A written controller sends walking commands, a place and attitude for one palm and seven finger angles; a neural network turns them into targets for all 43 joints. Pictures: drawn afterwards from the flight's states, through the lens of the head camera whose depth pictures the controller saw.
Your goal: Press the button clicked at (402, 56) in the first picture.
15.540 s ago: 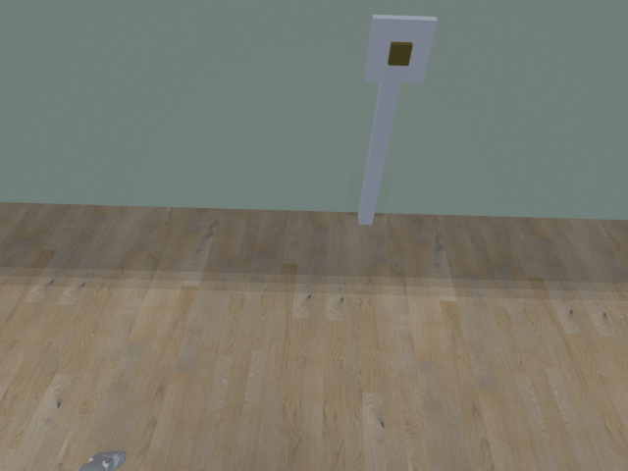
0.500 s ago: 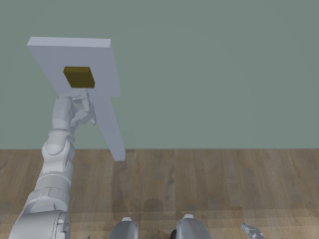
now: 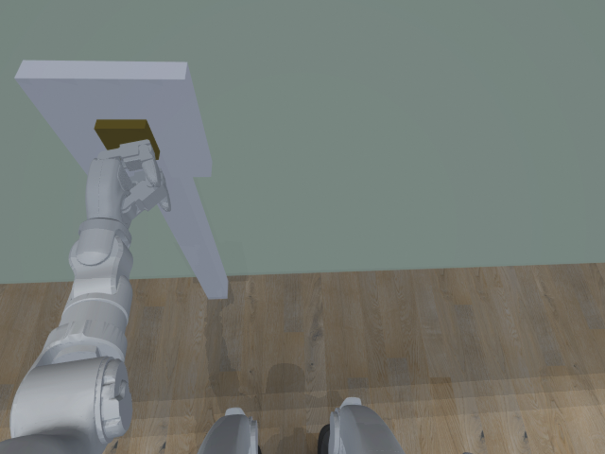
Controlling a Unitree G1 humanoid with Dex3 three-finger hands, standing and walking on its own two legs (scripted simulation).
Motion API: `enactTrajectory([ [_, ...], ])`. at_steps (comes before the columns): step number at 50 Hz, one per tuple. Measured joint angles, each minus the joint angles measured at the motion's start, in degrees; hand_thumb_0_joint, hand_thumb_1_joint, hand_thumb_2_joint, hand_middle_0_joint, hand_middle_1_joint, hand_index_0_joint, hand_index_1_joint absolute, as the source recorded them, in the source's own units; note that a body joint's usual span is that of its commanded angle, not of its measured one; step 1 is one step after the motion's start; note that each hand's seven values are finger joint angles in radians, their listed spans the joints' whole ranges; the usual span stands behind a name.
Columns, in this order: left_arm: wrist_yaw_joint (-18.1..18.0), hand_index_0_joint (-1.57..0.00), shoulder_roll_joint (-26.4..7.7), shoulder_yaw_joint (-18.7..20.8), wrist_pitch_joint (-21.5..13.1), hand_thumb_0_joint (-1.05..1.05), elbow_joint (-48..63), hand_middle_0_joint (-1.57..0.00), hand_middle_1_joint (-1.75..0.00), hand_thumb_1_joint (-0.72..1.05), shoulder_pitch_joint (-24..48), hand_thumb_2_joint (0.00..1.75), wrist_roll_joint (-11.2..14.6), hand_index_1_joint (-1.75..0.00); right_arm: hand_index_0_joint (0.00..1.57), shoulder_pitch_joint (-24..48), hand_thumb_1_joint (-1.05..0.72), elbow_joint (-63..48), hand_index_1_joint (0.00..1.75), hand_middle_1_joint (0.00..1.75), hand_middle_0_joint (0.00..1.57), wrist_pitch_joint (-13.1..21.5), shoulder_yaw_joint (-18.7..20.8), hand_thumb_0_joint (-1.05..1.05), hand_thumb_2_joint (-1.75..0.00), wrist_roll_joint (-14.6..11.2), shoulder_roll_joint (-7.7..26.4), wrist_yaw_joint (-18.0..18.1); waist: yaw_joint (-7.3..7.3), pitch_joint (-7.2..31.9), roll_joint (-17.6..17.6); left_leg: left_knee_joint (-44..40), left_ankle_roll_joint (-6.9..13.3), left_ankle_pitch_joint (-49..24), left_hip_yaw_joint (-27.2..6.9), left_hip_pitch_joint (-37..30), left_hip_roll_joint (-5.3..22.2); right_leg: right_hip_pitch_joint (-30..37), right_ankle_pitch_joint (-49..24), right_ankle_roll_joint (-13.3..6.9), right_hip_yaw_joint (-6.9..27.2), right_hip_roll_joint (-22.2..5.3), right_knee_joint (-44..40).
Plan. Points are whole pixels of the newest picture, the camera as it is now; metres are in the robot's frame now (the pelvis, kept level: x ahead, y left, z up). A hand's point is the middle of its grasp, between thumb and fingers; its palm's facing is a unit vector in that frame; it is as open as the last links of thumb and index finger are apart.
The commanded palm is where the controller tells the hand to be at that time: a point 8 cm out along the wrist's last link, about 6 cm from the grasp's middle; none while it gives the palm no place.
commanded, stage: press the button with the knuckle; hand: left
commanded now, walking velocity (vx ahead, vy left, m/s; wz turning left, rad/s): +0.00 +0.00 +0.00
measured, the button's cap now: (129, 137) +0.51 +0.22 +0.08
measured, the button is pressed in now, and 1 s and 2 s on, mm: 3 13 0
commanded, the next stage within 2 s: hold the button down briefly in 0.50 s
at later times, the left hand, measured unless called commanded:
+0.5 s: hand (157, 178) +0.46 +0.19 +0.05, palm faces +0.01 -1.00 -0.03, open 2.9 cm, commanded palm +0.47 +0.23 +0.05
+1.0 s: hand (156, 177) +0.46 +0.19 +0.05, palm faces +0.01 -1.00 -0.04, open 2.9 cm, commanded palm +0.46 +0.23 +0.05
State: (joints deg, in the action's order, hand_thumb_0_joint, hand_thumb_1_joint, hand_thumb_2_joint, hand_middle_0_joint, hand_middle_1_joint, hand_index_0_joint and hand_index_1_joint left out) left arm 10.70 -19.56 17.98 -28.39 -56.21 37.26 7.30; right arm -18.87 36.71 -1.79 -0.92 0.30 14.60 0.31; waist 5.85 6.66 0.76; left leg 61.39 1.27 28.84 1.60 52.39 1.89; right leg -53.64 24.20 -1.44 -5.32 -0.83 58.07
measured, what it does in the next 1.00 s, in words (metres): stands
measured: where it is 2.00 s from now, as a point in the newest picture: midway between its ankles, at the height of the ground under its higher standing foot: outside the picture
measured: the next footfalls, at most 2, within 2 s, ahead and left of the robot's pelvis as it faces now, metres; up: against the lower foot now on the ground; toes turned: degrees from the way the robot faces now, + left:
none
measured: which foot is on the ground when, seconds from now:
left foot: down 0.00-1.00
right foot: down 0.00-1.00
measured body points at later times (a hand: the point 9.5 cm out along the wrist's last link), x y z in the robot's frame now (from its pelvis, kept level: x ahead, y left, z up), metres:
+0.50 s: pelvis -0.02 +0.00 -0.01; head +0.10 +0.02 +0.42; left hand +0.46 +0.24 +0.05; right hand +0.02 -0.27 -0.12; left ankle +0.00 +0.10 -0.66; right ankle +0.03 -0.11 -0.66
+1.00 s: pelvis -0.04 +0.00 -0.02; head +0.09 +0.04 +0.41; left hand +0.46 +0.24 +0.05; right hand -0.01 -0.26 -0.13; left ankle +0.00 +0.10 -0.66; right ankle +0.03 -0.11 -0.66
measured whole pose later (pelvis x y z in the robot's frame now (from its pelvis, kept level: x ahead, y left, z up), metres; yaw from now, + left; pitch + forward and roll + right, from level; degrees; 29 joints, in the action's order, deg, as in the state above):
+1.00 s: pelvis -0.04 +0.00 -0.02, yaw +1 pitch +22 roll -3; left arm 11.4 -27.7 18.7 -27.5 -69.9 53.1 4.4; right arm -20.4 37.3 1.9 -3.8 1.1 16.1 1.4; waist 10.3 6.3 0.8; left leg 67.3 1.8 26.6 -0.6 63.2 1.4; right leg -62.5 21.5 -1.5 -7.1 -1.2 61.7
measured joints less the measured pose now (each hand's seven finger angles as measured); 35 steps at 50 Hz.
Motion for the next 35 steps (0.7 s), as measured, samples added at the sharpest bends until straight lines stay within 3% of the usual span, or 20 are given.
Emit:
enactTrajectory([
  [20, 1.94, -1.34, -4.49, 1.47, -1.01, -0.01, -9.47, -1.30, -1.50, 0.78, 8.80, 0.95, -1.43, -1.50, 0.21, 0.64, -0.91, 0.46, 0.30, 0.30, 0.20, 0.65, -1.23, 0.00, -0.89, 0.39, 0.58, 0.68, 2.03, -0.34, -0.03, 2.69, -0.04, -0.67, -1.41, 4.52, 0.04, -3.47, -0.87, -0.26, -1.34, -0.06, 1.48],
  [35, 0.98, -1.39, -7.17, 0.57, -0.28, -0.02, -13.11, -1.30, -1.50, 0.74, 13.96, 0.98, -2.28, -1.50, 0.21, -0.72, -0.91, 1.08, 0.30, 0.30, 0.20, 2.26, -2.30, 0.00, -0.89, 0.65, 1.14, 1.02, 3.54, -0.52, 0.07, 4.92, 0.16, -1.60, -2.22, 8.64, -0.22, -6.88, -1.90, -0.28, -2.10, -0.40, 2.96],
])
